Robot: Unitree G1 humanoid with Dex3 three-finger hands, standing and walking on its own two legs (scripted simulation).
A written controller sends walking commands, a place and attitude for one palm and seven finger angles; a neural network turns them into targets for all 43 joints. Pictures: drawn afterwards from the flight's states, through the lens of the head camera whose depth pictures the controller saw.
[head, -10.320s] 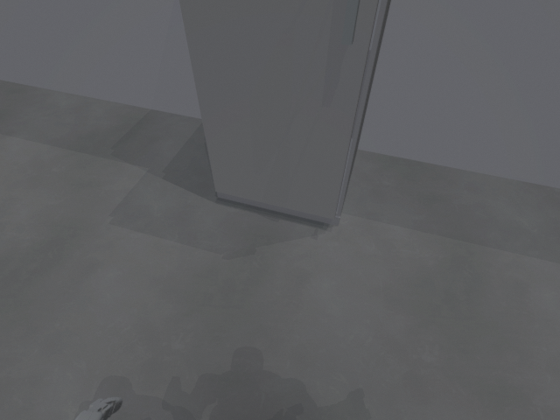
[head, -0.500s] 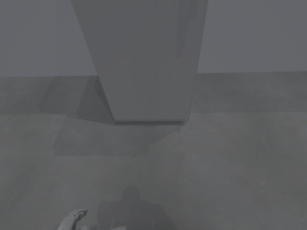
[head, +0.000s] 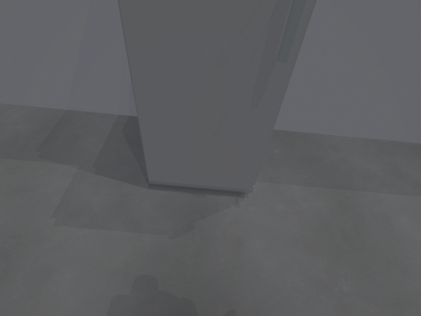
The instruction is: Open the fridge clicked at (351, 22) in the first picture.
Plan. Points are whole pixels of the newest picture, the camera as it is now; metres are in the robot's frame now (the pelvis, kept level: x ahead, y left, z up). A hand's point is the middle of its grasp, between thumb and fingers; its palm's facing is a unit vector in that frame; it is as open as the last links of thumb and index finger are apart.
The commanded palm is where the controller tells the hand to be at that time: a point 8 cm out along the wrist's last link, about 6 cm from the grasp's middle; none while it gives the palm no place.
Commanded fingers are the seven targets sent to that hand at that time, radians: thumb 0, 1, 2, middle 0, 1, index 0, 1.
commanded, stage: take the last steps up to it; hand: right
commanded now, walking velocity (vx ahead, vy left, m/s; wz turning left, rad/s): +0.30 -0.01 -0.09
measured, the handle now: out of the picture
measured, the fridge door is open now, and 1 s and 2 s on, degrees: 0 0 0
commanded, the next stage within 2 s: come to a stop and stand still in 0.98 s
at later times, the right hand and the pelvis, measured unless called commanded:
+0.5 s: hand out of the picture +0.01 -0.15 -0.16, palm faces +0.22 +0.97 -0.10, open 7.3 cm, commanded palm none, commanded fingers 0.00 -0.90 -0.90 0.20 0.30 0.20 0.30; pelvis +0.16 -0.04 +0.00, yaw -3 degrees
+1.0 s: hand (305, 220) +0.42 -0.24 -0.15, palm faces +0.01 +0.98 -0.21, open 7.3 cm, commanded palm none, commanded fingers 0.00 -0.90 -0.90 0.20 0.30 0.20 0.30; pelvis +0.32 -0.05 +0.01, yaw -1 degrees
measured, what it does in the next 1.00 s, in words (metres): walks ahead: right foot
